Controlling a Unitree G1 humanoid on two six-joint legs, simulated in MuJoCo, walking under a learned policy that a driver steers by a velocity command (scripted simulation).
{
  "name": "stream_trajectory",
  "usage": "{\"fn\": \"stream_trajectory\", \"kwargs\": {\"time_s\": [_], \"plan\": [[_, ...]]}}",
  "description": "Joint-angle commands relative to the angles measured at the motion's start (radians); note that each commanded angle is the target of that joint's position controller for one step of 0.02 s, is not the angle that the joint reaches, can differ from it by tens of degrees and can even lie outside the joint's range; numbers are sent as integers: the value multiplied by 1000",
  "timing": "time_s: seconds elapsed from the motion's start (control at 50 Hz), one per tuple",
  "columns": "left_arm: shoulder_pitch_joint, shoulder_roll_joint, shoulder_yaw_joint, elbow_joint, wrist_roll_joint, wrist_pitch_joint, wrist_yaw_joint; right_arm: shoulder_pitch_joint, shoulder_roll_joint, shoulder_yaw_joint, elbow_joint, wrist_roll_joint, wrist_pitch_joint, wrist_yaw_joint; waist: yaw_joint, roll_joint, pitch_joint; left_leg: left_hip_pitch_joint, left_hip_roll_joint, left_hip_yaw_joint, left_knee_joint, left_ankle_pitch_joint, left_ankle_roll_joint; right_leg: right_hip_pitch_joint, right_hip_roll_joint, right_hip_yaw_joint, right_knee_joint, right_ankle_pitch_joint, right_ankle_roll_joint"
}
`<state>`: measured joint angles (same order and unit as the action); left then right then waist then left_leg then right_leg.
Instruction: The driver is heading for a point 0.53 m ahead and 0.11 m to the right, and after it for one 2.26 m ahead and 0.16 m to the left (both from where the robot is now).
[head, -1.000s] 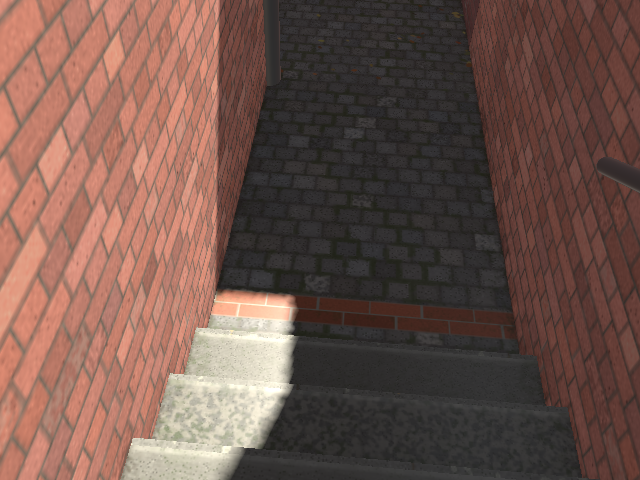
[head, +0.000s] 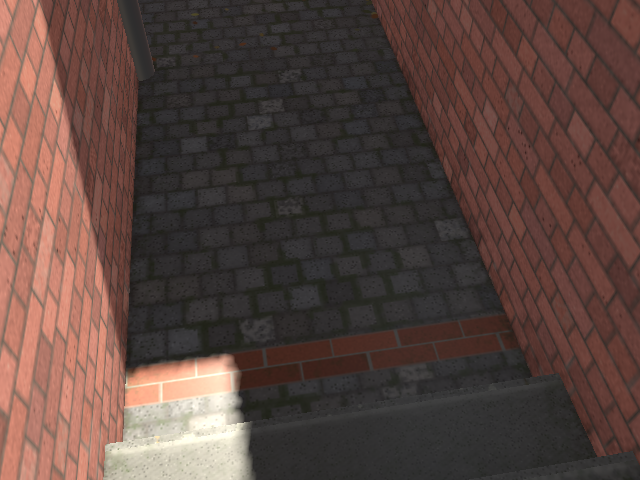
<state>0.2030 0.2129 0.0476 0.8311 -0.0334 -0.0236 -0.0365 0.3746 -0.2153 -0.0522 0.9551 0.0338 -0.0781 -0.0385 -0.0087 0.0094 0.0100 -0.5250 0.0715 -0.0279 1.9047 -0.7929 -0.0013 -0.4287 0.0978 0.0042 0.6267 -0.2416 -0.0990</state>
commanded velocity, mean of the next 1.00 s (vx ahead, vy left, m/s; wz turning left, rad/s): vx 0.43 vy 0.00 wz -0.43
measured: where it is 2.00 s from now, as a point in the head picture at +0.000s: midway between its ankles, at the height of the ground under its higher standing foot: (338, 474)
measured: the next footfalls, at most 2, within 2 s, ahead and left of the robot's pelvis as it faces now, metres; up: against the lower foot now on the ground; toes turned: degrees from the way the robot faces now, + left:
left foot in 0.38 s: +0.33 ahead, +0.15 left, -0.17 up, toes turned -19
right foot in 0.86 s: +0.45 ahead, -0.16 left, -0.17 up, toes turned -28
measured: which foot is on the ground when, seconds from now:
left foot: up 0.00-0.36, down 0.38-0.86, up 0.88-1.00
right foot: down 0.00-0.36, up 0.38-0.84, down 0.86-1.00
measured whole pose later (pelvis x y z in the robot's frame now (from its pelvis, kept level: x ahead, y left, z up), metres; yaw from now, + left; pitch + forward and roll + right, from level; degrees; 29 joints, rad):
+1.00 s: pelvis +0.45 +0.00 -0.17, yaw -24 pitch +3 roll +0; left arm 0.21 0.16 0.02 0.72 -0.01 -0.02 -0.02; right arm 0.31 -0.22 -0.03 0.87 0.00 -0.02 -0.01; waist -0.02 0.01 -0.02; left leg -0.44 -0.03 -0.08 1.09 -0.48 -0.02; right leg -0.45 -0.06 -0.02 0.71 -0.31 -0.03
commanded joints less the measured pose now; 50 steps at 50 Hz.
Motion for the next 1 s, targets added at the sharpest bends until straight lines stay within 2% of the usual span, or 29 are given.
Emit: {"fn": "stream_trajectory", "kwargs": {"time_s": [0.02, 0.04, 0.08, 0.12, 0.14, 0.2, 0.26, 0.3, 0.32, 0.36, 0.38, 0.4, 0.42, 0.44, 0.46, 0.48, 0.5, 0.54, 0.62, 0.7, 0.74, 0.78, 0.84, 0.88, 0.9, 0.92, 0.94, 0.98, 1.0], "plan": [[164, 138, 32, -12, 29, -15, 13, -98, -125, -31, -157, 33, -10, -42, 14, 143, -70, -595, 53, -129, -280, 400, 9, 401, -413, 689, -214, -74, -264], [62, 111, 26, -52, 27, -38, 10, -59, -97, -27, -157, -5, 7, -41, -57, 113, -31, -497, 68, -146, -385, 480, -2, 195, -386, 719, -198, -41, -265], [19, 111, 24, -84, 7, -38, 52, -74, -57, -28, -177, -85, 23, -35, -83, 10, 26, -211, 40, -77, -787, 608, -67, -131, -210, 429, -188, 194, -223], [92, 154, 35, -48, 38, -30, 83, 55, -77, -34, -120, -61, 9, -4, -112, -73, -101, 31, -24, -13, -711, 878, -78, -179, -180, 362, -111, 422, -225], [169, 118, 34, -28, 4, -46, 91, -19, -115, -43, -146, -45, -4, 10, -59, -83, -85, -184, 14, -124, -821, 1084, -55, -18, -172, 394, -36, 242, -212], [192, 62, 16, -25, -28, -45, 114, -239, -80, -27, -262, -91, -16, 21, -2, -23, -24, -42, -44, -87, -1238, 1321, -10, -143, -54, 342, 39, -61, -156], [179, 118, 28, -41, 0, -10, 119, -308, -58, -27, -364, -66, 6, 45, 16, -128, -21, 184, -75, -66, -1302, 1248, -3, -241, -48, 359, 97, -178, -130], [175, 82, 20, -68, -7, 2, 118, -234, -88, -37, -369, -49, 30, 45, 1, -161, -8, 153, -28, -142, -1411, 1121, 21, -82, -57, 429, 208, -128, -125], [174, 71, 17, -73, -12, 6, 129, -166, -102, -44, -339, -27, 28, 47, -25, -148, 7, 160, 14, -164, -1493, 1108, 29, -20, -67, 471, 305, -91, -116], [174, 31, -2, -63, -21, 17, 131, 74, -112, -61, -223, -41, 21, 58, -106, -121, -17, 384, 85, -127, -1694, 1221, 60, 4, -16, 413, 611, 13, -69], [198, 9, -10, -40, -11, 13, 108, 245, -114, -65, -160, -64, 26, 63, -168, -9, -55, 633, 119, -126, -1587, 1276, 84, -185, 56, 323, 921, -183, -22], [276, -81, -22, -15, -15, -6, 72, 381, -91, -46, -100, -81, 28, 78, -177, 279, -152, 967, 175, -120, -1151, 1532, 82, -565, 166, 273, 1361, -700, 4], [384, -60, -23, -39, -53, -34, 55, 394, -120, -42, -80, -50, 34, 81, -108, 467, -178, 1023, 237, -227, -1079, 1602, 66, -774, 111, 296, 1558, -640, 15], [401, -24, -15, -34, -57, -46, 55, 360, -138, -50, -77, -29, 43, 81, -63, 478, -170, 927, 280, -312, -1173, 1503, 63, -825, 62, 250, 1602, -525, 31], [293, 34, -1, -76, -61, -43, 72, 307, -191, -65, -78, -34, 42, 77, -48, 328, -144, 768, 349, -430, -1326, 1166, 151, -827, 9, 183, 1587, -378, 41], [103, 69, 15, -100, -65, 5, 96, 177, -60, -27, -83, -48, 54, 76, -41, 42, -7, 521, 252, -426, -1498, 638, 129, -811, -70, 138, 1413, -206, 8], [47, 51, 6, -163, -80, 22, 103, 82, -78, -21, -80, -57, 48, 57, 10, 145, 74, 312, 296, -516, -1547, 613, 154, -723, -111, 158, 1365, -130, 5], [120, 116, 38, -135, -48, 24, 102, -16, -17, 8, -95, -57, 9, 40, 73, 80, 106, 189, 167, -287, -1453, 813, 72, -603, -145, 260, 1087, 101, 9], [4, 16, 14, -201, -8, 20, 74, 60, -66, -2, -34, -66, -5, -12, 32, 97, 68, 253, 138, -148, -1473, 1238, 73, -488, -158, 205, 569, 292, 52], [-41, 31, 14, -245, -28, 43, 45, 73, -163, -29, -39, -61, 6, -5, 4, 62, 13, 426, 191, -89, -1470, 1323, 88, -438, -165, 177, 498, 323, 43], [-64, 11, 4, -253, 13, 44, 38, 133, -86, -6, -26, -42, 21, -10, -20, 17, 63, 496, 151, -38, -1451, 1440, 58, -456, -151, 178, 382, 318, 19], [-110, 0, -6, -296, 21, 41, 30, 141, -66, 5, -15, -51, 39, -8, -28, 64, 93, 515, 137, -24, -1428, 1585, 51, -404, -162, 96, 341, 218, 37], [-48, 21, -5, -276, 18, 37, 18, 58, -112, 6, -55, -62, 57, -5, 23, 70, 6, 345, 79, 14, -1276, 1727, 81, -7, -71, -87, 291, 173, 51], [226, 110, 26, -179, 11, 4, 30, 25, -133, -4, -73, -35, 22, 8, 136, -100, -73, 106, -75, 6, -878, 1346, 31, 404, -153, 45, 14, 835, -56], [267, 96, 13, -135, 20, -3, 15, 158, -5, 27, -61, -23, 17, 24, 86, -309, -212, -94, -172, -59, -532, 214, -51, 565, -428, 359, -47, 1073, -264], [262, 74, 10, -105, 18, -4, 16, 111, -35, 24, -86, -2, 18, 32, 75, -312, -207, -158, -138, -183, -591, 113, -33, 500, -421, 394, -75, 909, -256], [198, 64, 9, -90, 19, -6, 23, 39, -61, 14, -116, -9, 29, 29, 40, -218, -114, -197, -88, -194, -688, 133, -23, 406, -414, 331, -65, 769, -213], [29, 48, 2, -128, 24, 5, 27, 55, -12, 26, -97, -46, 79, 24, -56, -27, -114, 29, -51, -54, -896, 289, -34, 128, -375, 160, -61, 611, -142], [-16, 114, 24, -159, 47, -1, 24, 128, -16, 17, -54, -52, 105, 32, -87, -3, -131, 124, -85, -22, -791, 583, -43, -11, -393, 125, 6, 477, -162]]}}
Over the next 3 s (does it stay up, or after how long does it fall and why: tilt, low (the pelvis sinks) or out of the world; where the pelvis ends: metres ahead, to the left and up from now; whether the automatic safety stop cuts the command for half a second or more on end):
stays up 0.50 -0.06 -0.23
